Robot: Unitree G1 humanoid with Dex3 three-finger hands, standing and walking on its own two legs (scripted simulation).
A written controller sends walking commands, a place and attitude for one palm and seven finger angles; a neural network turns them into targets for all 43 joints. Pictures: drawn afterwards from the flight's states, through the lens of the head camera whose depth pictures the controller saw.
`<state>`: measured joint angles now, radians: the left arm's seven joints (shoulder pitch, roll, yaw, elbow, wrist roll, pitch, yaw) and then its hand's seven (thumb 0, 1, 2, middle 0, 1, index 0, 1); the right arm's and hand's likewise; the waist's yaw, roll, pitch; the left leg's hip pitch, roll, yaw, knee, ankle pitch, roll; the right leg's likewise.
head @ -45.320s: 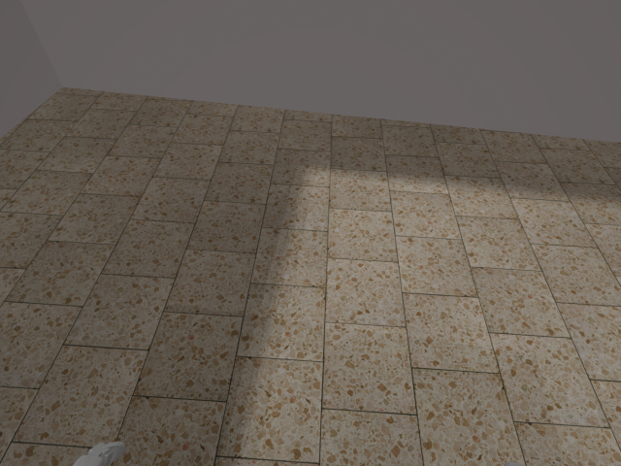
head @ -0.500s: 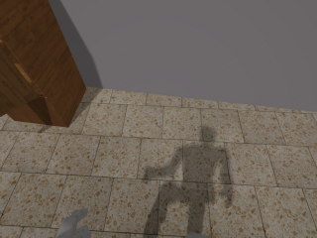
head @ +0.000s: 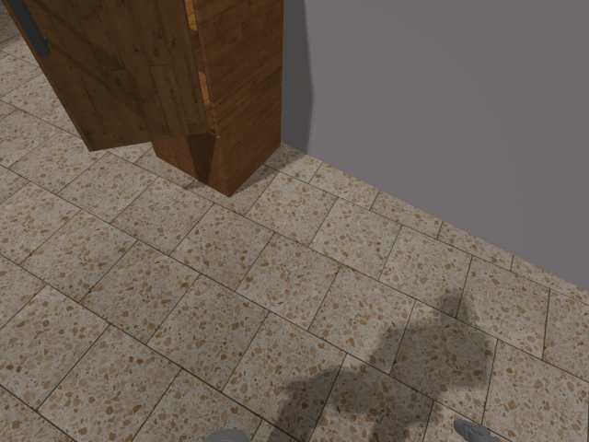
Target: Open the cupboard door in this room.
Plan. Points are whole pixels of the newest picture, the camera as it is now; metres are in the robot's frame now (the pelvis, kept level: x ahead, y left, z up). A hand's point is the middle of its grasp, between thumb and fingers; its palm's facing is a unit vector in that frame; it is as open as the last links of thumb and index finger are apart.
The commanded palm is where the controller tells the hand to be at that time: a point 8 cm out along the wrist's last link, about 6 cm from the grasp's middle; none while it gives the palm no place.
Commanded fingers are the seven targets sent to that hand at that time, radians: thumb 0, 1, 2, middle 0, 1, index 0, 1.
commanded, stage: turn to face it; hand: left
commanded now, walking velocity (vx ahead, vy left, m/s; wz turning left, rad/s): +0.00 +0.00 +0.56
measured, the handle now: (28, 18) +0.88 +0.67 +0.04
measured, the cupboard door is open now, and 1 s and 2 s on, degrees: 50 50 50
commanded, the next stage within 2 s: take the last steps up to it in 0.64 s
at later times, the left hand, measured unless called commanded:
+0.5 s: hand out of the picture +0.09 +0.22 -0.14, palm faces +0.19 -0.96 -0.22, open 7.4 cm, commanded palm none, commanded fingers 0.00 0.90 0.90 -0.20 -0.30 -0.20 -0.30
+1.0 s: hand out of the picture -0.06 +0.14 -0.14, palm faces +0.47 -0.85 -0.23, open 7.3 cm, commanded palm none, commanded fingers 0.00 0.90 0.90 -0.20 -0.30 -0.20 -0.30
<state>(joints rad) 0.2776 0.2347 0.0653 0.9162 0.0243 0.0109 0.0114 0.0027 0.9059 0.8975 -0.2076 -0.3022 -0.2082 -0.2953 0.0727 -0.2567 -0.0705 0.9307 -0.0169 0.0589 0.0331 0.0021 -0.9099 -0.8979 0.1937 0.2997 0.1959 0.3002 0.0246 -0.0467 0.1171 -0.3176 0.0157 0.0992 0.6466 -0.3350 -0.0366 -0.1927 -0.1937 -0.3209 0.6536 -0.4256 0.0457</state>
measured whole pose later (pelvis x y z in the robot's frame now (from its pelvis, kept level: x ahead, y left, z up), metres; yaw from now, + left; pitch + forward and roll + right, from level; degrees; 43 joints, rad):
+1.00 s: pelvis +0.02 -0.02 +0.02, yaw +23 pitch +0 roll +2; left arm 0.34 0.15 0.05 1.03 0.02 -0.04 0.01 0.00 0.91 0.90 -0.21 -0.30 -0.21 -0.29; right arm 0.18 -0.24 -0.08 1.05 -0.03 0.06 0.02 0.00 -0.91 -0.90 0.19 0.30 0.20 0.30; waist 0.04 0.01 0.05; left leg -0.47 0.06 -0.01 1.06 -0.30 -0.06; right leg -0.11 -0.08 -0.20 0.40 -0.28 -0.02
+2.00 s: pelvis +0.28 +0.14 +0.02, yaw +20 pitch -1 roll +0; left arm 0.25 0.18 0.07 1.07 0.02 -0.07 0.02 -0.03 0.96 0.90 -0.21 -0.30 -0.21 -0.29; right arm 0.24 -0.15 -0.05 1.08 -0.03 -0.02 -0.01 0.01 -0.93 -0.90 0.20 0.30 0.20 0.30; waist -0.01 0.00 0.07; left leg -0.50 0.11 0.05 0.93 -0.29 -0.03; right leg -0.15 0.00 -0.15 0.41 -0.25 -0.06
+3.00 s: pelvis +0.38 +0.23 +0.01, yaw +20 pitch -1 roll +0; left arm 0.17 0.20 0.07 1.05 0.02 0.07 0.03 0.00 0.91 0.90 -0.20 -0.30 -0.20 -0.29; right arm 0.21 -0.15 -0.04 1.04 -0.03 0.02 -0.04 0.00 -0.91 -0.90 0.20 0.30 0.20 0.30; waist 0.02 -0.06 0.06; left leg -0.23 0.00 0.11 0.50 -0.26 0.05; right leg -0.38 -0.05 -0.01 0.87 -0.44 0.00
